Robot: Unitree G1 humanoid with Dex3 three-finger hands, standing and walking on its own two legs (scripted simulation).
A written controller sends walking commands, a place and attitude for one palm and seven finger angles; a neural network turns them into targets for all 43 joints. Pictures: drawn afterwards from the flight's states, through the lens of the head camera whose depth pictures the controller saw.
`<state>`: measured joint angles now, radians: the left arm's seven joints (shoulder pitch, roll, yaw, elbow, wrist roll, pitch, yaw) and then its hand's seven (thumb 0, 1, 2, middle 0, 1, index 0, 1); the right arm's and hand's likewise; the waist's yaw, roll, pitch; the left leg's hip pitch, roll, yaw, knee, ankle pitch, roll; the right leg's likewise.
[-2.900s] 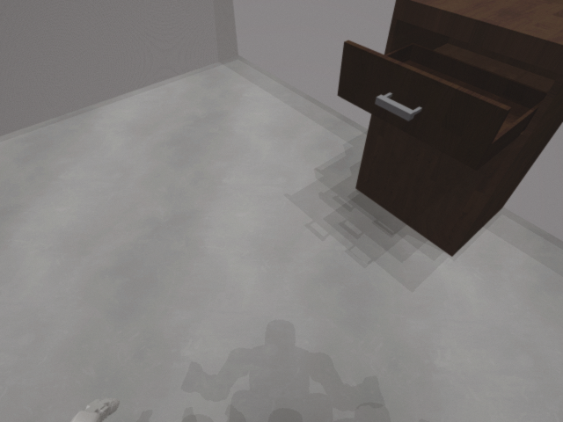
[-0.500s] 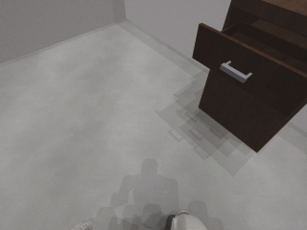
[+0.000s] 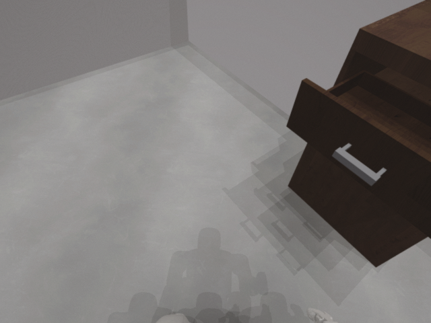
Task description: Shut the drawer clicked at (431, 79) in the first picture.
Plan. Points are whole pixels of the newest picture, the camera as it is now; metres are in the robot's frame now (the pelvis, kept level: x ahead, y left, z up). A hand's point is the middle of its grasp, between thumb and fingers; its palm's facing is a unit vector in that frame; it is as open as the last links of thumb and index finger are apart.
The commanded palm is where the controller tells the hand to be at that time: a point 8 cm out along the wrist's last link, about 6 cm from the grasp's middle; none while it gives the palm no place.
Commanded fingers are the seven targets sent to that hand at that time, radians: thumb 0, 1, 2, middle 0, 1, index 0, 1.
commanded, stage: turn to face it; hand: left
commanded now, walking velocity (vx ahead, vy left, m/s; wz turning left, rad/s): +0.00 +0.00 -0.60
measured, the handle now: (359, 162) +0.54 -0.30 -0.04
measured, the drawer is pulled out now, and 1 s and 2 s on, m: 0.27 0.27 0.27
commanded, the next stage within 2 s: take the last steps up to it in 1.26 s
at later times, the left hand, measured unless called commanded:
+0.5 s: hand (152, 290) +0.19 +0.16 -0.14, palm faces -0.27 -0.92 -0.30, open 7.4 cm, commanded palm none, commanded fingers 0.00 0.90 0.90 -0.20 -0.30 -0.20 -0.30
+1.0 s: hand (171, 318) +0.15 +0.11 -0.16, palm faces -0.48 -0.85 -0.23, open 7.4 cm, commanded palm none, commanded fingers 0.00 0.90 0.90 -0.20 -0.30 -0.20 -0.30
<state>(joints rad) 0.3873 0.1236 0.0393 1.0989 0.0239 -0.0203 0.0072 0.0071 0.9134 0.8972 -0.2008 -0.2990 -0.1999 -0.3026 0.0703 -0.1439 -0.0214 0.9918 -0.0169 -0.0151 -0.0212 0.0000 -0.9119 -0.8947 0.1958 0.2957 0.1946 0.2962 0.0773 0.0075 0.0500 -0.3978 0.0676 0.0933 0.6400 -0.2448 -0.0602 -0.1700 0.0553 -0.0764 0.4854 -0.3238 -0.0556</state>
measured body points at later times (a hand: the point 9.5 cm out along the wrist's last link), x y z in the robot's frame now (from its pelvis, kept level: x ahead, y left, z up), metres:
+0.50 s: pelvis +0.01 -0.01 +0.00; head +0.03 -0.04 +0.45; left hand +0.20 +0.21 -0.12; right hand -0.03 -0.27 -0.16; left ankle +0.06 +0.10 -0.73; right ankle +0.00 -0.13 -0.72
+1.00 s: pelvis -0.01 -0.02 +0.00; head +0.01 -0.04 +0.45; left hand +0.17 +0.16 -0.14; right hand -0.07 -0.29 -0.14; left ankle +0.05 +0.11 -0.71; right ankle +0.00 -0.13 -0.73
